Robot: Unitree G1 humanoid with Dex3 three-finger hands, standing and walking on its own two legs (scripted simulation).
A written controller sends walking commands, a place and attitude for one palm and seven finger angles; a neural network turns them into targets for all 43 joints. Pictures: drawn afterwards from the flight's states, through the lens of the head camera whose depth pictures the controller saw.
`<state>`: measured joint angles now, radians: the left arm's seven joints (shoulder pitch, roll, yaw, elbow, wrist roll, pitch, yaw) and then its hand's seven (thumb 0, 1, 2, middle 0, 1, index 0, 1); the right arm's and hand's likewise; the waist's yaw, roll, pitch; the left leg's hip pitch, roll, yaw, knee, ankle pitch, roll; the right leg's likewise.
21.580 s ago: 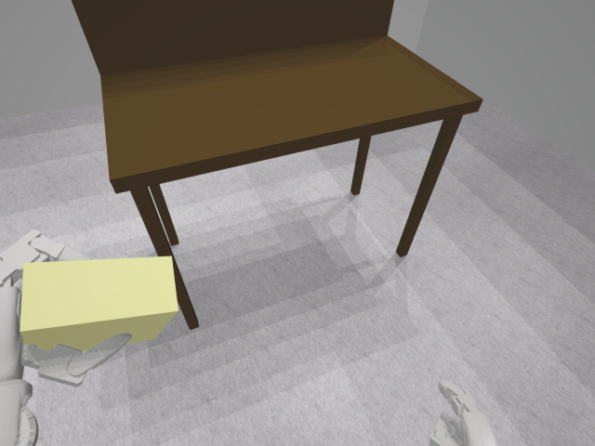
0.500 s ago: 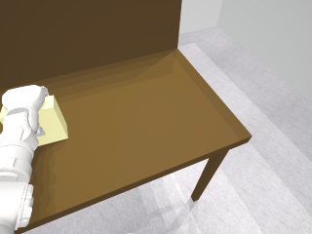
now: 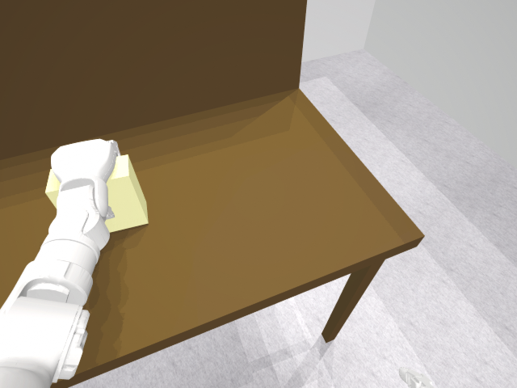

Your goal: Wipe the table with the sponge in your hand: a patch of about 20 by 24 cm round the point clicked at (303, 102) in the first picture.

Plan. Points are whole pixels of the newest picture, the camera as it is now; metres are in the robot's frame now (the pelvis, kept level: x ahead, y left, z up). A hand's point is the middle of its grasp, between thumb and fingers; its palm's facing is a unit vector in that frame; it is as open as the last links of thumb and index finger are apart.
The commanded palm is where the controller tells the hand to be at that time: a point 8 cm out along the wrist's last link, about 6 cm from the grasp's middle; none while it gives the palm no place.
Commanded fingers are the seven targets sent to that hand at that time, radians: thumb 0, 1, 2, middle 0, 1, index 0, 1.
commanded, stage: slide across to the middle lane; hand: left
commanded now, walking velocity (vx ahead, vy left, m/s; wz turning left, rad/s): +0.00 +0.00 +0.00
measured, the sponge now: (106, 205) +0.40 +0.30 +0.03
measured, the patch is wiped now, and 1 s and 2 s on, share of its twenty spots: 0.50 0.75 0.90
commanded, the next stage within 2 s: wipe back along the middle lane in 0.14 s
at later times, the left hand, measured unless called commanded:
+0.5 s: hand (119, 186) +0.41 +0.26 +0.08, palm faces -0.03 -0.02 -1.00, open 10.1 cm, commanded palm +0.38 +0.24 +0.12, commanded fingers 0.00 0.10 1.30 -1.20 -1.60 -1.20 -1.60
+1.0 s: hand (119, 211) +0.36 +0.25 +0.07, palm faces +0.01 -0.02 -1.00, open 10.1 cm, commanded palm +0.32 +0.22 +0.11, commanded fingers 0.00 0.10 1.30 -1.20 -1.60 -1.20 -1.60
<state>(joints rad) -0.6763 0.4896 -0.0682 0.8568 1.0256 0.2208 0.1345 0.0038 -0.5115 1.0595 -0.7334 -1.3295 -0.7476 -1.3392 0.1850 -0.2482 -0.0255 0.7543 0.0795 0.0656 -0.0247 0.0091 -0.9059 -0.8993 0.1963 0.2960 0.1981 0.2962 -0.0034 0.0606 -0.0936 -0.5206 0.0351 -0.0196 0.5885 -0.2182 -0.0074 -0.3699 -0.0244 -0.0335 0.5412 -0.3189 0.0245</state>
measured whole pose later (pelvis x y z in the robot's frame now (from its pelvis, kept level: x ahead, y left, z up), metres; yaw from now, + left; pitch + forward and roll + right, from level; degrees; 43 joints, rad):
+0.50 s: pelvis +0.02 -0.01 +0.00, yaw +0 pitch +7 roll -1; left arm -0.56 0.42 -0.10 0.69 1.00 0.33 0.13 0.00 -0.50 1.06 -0.72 -1.34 -0.73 -1.35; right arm 0.17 -0.27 -0.03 0.74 0.08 0.12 -0.01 0.01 -0.91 -0.90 0.20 0.30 0.20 0.30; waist 0.01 0.07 -0.10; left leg -0.45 0.04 -0.02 0.57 -0.24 -0.02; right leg -0.31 -0.02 -0.03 0.52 -0.34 0.01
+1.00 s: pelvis +0.02 -0.01 +0.00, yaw +1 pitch +4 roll -1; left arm -0.36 0.37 -0.19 0.43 1.00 0.42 0.12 0.01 -0.49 1.06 -0.70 -1.36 -0.72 -1.37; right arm 0.08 -0.26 0.00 0.69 0.09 0.14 -0.01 0.01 -0.91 -0.90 0.19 0.30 0.20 0.30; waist 0.06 0.08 -0.10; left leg -0.40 0.03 -0.03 0.56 -0.24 -0.02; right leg -0.25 -0.03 -0.04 0.52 -0.35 0.01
